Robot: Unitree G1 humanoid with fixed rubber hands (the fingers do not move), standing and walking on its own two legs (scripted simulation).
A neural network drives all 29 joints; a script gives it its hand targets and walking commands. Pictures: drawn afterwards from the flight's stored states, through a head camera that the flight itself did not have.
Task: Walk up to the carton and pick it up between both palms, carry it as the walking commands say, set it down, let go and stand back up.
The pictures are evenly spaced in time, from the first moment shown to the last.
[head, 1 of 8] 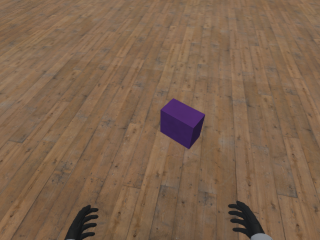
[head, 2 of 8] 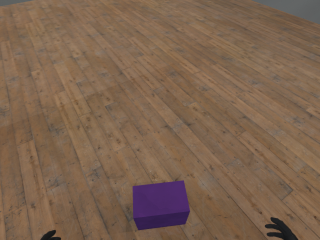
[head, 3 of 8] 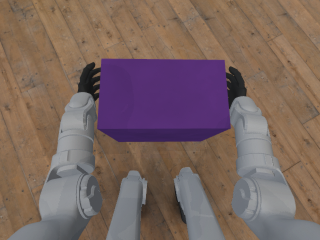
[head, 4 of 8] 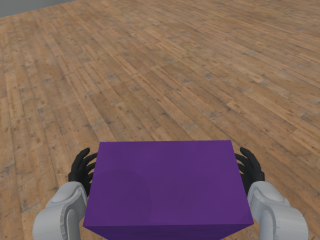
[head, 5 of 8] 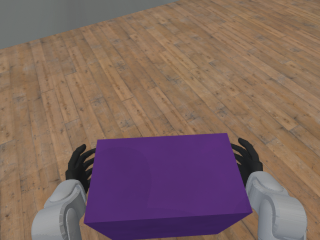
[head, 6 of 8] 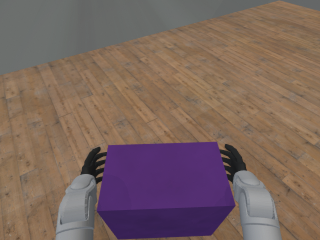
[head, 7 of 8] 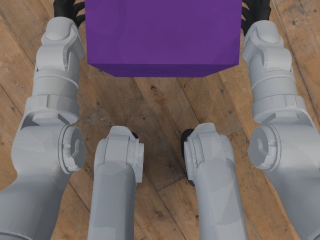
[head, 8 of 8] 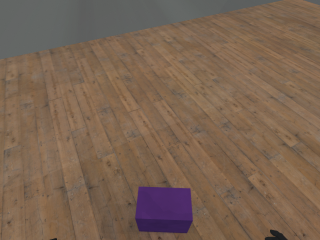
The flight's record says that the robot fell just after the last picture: no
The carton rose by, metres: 0.67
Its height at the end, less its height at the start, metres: +0.00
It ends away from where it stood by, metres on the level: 2.33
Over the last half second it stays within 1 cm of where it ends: yes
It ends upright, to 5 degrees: yes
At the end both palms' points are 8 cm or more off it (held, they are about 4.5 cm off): yes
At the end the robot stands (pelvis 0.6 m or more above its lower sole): yes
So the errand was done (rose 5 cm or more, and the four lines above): yes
